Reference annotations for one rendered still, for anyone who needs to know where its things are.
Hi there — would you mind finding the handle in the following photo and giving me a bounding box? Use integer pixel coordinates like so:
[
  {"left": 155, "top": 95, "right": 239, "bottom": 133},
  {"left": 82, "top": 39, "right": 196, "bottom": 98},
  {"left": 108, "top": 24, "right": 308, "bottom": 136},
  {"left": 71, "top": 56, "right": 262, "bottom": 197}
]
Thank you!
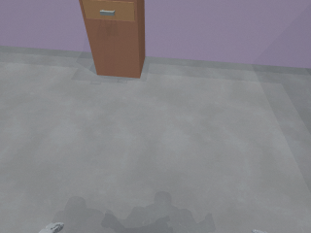
[{"left": 99, "top": 10, "right": 115, "bottom": 17}]

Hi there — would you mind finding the robot left hand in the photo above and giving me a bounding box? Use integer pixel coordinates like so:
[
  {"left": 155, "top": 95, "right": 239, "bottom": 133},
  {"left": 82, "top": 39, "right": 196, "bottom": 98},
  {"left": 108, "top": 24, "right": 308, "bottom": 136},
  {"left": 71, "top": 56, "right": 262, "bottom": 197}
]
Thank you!
[{"left": 39, "top": 222, "right": 64, "bottom": 233}]

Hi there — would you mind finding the drawer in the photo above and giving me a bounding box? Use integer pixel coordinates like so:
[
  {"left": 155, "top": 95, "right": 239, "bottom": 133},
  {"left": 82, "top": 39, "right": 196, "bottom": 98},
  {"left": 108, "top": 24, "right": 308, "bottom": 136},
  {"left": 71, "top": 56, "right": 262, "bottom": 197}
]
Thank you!
[{"left": 82, "top": 0, "right": 135, "bottom": 21}]

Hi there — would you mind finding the cabinet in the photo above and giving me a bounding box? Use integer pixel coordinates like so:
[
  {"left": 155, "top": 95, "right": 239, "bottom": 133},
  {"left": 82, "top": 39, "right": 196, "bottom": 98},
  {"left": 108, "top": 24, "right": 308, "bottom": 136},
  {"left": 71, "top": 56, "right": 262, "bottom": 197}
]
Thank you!
[{"left": 79, "top": 0, "right": 146, "bottom": 79}]

